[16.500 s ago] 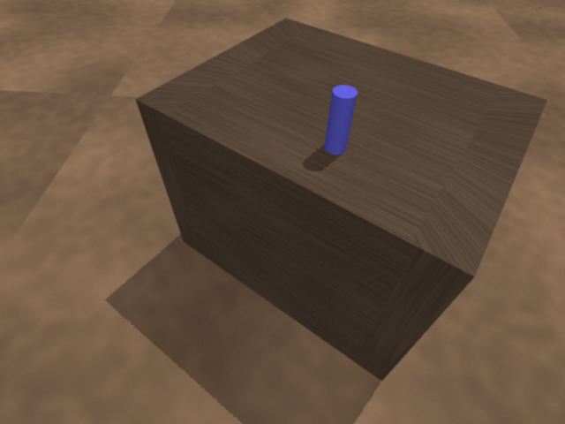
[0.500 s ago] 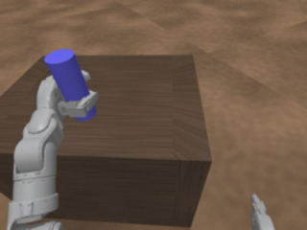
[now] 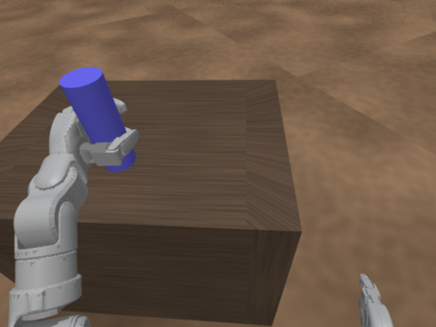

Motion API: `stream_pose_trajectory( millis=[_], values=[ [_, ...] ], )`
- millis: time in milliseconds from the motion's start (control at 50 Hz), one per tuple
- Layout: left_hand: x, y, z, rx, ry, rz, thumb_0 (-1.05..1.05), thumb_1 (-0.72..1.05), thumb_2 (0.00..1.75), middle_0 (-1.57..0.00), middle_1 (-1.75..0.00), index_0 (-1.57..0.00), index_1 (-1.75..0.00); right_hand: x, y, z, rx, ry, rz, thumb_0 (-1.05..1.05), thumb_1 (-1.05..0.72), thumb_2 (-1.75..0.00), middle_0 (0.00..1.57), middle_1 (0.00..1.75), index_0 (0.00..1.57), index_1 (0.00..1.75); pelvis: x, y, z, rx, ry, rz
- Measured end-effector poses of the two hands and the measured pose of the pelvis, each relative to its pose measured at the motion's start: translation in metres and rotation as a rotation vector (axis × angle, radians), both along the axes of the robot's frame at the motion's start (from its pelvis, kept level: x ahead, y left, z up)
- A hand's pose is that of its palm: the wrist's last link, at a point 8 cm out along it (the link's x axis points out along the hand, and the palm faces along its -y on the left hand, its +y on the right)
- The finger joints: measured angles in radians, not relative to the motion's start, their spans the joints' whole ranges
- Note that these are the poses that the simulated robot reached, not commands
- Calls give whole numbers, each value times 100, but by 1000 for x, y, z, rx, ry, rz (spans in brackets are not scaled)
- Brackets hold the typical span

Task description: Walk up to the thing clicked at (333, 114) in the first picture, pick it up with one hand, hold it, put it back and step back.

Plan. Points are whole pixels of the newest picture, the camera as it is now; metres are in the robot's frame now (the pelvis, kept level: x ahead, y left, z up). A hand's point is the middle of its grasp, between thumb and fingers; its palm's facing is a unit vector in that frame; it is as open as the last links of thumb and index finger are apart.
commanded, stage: hold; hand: left
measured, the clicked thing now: (103, 124) +0.34 +0.18 +0.25
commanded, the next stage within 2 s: crouch in 1.90 s
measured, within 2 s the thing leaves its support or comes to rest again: neither
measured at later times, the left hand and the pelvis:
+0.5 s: hand (109, 131) +0.34 +0.17 +0.24, palm faces +0.14 -0.99 +0.01, open 7.7 cm; pelvis -0.01 +0.00 +0.00, yaw +0 degrees
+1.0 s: hand (106, 128) +0.34 +0.18 +0.24, palm faces +0.15 -0.99 +0.01, open 7.7 cm; pelvis +0.00 +0.00 +0.00, yaw +0 degrees
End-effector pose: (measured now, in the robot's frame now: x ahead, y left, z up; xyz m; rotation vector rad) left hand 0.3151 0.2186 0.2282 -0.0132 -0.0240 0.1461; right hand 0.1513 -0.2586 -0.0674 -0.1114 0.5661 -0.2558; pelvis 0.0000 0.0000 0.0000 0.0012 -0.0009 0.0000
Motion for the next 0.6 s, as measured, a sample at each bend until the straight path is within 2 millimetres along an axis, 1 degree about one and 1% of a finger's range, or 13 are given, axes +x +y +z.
stream_pose_trajectory(
  millis=[80,220,460,540,600],
  values=[
    [-1,3,0,2,0,5,1,-16,120,-82,-120,-84,-120,-1,1,0,0,2,4,-1,55,-5,5,6,6,5,0,0,0,-1,0,0],
    [-6,0,-3,6,10,-14,1,-16,120,-82,-120,-84,-120,-2,3,-1,4,3,9,-1,55,-5,5,6,6,5,-2,1,0,-2,-3,1],
    [-6,3,10,10,-17,-1,1,-16,120,-82,-120,-84,-120,-5,3,-4,2,7,4,-1,55,-5,5,6,6,5,-5,1,1,-2,-9,3],
    [-4,3,12,8,-6,-8,1,-16,120,-82,-120,-84,-120,-5,3,-3,2,-3,-1,-1,55,-5,5,6,6,5,-6,1,1,-1,-7,1],
    [-4,3,9,-1,3,-14,1,-16,120,-82,-120,-84,-120,-5,2,-1,2,-9,-2,-1,55,-5,5,6,6,5,-6,2,1,-1,-7,0]
  ],
)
